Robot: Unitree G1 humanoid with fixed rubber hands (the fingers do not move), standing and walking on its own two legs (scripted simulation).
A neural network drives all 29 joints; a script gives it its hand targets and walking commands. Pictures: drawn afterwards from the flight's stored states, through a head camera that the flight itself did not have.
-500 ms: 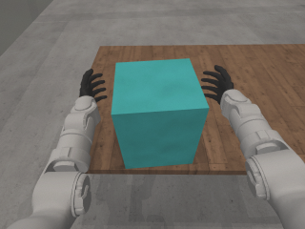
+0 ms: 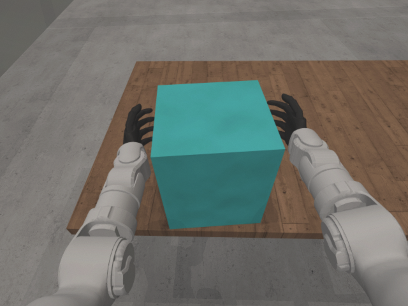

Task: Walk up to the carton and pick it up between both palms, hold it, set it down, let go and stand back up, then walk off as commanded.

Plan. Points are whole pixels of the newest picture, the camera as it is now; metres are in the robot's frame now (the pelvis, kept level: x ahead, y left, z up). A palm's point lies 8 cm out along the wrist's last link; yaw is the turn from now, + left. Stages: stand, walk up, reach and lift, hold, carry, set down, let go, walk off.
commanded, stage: reach and lift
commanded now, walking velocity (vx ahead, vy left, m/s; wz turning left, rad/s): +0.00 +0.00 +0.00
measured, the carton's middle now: (211, 157) +0.42 +0.06 +0.07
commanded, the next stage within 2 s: none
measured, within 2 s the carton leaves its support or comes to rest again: leaves its support in 1.94 s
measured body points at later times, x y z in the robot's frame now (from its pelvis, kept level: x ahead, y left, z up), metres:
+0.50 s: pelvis +0.00 +0.00 +0.00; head +0.01 +0.00 +0.45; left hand +0.40 +0.21 +0.12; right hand +0.46 -0.09 +0.11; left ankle -0.02 +0.13 -0.74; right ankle +0.02 -0.11 -0.74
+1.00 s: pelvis +0.00 +0.00 +0.00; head +0.01 +0.00 +0.45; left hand +0.40 +0.21 +0.12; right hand +0.46 -0.09 +0.11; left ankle -0.02 +0.13 -0.74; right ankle +0.02 -0.11 -0.74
